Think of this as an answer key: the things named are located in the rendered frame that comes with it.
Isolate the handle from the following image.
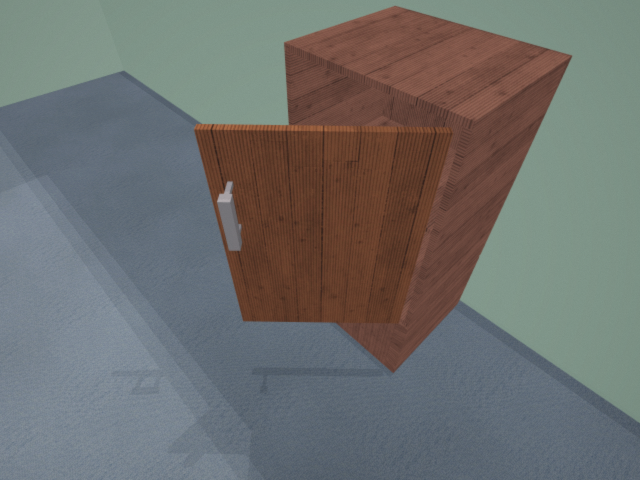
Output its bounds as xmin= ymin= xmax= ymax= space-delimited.
xmin=217 ymin=181 xmax=242 ymax=251

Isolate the cupboard door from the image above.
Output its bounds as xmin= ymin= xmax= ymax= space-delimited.
xmin=194 ymin=124 xmax=453 ymax=323

